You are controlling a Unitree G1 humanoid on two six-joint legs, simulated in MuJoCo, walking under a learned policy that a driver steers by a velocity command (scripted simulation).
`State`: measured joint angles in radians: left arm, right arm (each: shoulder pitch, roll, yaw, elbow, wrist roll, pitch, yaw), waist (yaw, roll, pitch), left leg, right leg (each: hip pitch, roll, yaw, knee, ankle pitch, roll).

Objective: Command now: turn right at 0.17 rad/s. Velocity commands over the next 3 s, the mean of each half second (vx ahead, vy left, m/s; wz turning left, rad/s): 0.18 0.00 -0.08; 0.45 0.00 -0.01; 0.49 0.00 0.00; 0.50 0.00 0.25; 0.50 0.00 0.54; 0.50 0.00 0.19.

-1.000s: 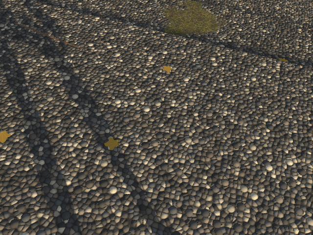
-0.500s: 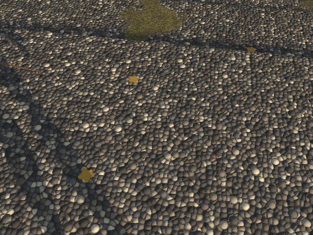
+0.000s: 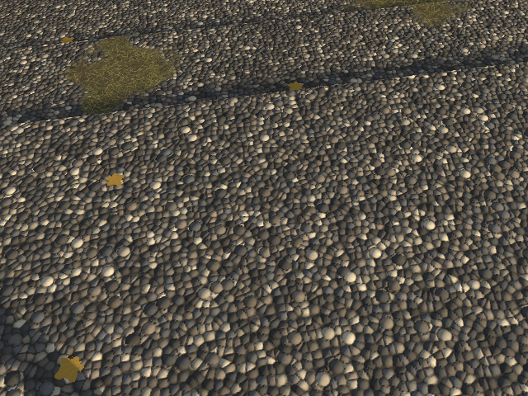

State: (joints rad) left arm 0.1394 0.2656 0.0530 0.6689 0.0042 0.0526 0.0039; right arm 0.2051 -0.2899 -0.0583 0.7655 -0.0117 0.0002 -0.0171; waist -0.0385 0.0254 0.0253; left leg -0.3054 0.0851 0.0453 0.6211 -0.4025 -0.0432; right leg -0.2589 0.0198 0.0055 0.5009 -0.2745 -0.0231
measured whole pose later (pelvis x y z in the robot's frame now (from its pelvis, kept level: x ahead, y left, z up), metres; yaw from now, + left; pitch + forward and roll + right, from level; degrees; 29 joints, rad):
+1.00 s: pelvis +0.29 -0.08 +0.01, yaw -1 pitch +1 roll -1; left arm 0.38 0.25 0.05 0.87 0.00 -0.08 -0.01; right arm 0.12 -0.29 -0.06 0.76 0.01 -0.07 0.01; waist 0.07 0.05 0.01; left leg -0.70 0.13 -0.04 0.78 0.03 -0.01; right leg -0.02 0.08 -0.05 0.20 -0.21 -0.07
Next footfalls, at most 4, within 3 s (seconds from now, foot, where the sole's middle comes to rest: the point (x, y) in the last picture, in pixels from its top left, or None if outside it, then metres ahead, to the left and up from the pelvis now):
0.26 left None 0.02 0.12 -0.77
0.66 right None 0.26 -0.16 -0.77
1.20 left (253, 342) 0.61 0.05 -0.77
1.74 right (334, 247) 0.90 -0.20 -0.77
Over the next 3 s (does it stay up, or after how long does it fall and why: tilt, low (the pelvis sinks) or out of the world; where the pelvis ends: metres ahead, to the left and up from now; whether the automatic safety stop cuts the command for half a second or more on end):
stays up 1.42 0.11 0.01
